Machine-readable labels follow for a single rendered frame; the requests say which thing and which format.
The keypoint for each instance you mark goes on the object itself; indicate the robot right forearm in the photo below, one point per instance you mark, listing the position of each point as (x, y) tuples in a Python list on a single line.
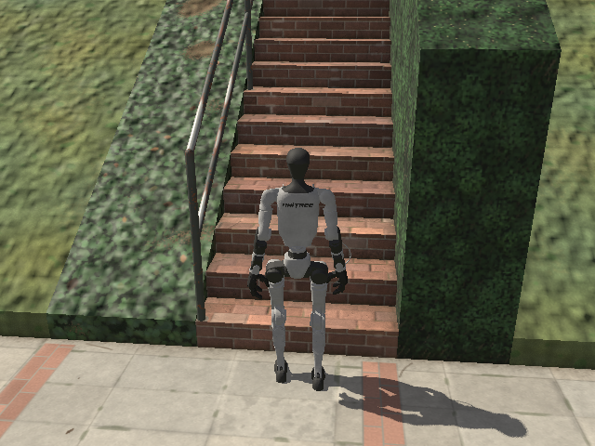
[(337, 253)]

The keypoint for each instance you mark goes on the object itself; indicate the robot left forearm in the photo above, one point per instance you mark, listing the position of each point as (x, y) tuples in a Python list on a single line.
[(258, 255)]

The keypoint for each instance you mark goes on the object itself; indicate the left robot upper arm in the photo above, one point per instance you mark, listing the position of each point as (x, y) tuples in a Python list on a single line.
[(265, 211)]

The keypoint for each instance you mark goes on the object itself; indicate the right robot hand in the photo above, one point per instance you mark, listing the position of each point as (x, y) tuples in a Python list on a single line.
[(342, 281)]

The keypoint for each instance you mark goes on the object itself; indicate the robot right foot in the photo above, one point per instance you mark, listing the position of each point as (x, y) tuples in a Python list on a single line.
[(318, 383)]

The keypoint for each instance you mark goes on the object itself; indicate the robot foot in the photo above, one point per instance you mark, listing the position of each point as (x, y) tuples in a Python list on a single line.
[(318, 383), (280, 375)]

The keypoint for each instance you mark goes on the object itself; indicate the robot left foot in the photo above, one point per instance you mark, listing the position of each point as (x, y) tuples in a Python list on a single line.
[(280, 375)]

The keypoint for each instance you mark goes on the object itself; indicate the left robot hand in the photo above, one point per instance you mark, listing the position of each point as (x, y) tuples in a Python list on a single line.
[(251, 283)]

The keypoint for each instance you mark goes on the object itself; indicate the right robot upper arm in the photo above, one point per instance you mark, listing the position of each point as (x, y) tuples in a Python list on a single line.
[(327, 197)]

